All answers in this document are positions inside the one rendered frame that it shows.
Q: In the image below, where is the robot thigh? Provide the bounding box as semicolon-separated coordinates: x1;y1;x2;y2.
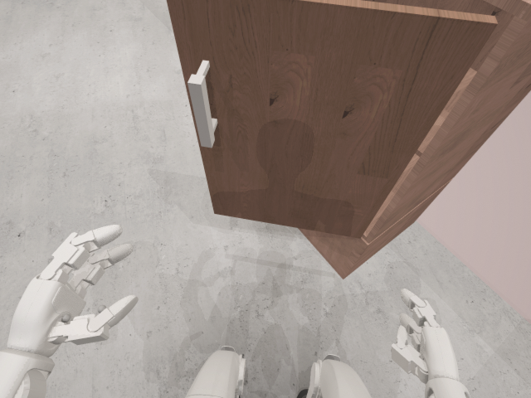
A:
185;350;246;398
309;359;372;398

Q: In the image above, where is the cupboard door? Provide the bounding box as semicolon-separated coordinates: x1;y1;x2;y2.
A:
167;0;498;239

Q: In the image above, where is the robot right thigh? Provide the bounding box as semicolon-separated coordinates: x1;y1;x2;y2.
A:
309;359;372;398

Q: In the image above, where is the robot left hand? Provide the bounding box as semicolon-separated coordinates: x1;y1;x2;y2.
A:
7;225;139;357

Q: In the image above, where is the robot right hand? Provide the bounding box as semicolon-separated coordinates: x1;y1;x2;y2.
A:
392;289;460;385

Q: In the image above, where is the robot left forearm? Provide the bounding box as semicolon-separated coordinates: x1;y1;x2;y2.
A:
0;348;55;398

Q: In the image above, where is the robot left thigh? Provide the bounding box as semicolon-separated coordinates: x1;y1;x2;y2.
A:
185;350;246;398

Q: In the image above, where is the handle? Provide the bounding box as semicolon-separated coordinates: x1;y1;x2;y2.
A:
188;60;217;148

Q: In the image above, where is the robot right forearm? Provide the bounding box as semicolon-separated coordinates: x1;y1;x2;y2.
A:
425;377;470;398

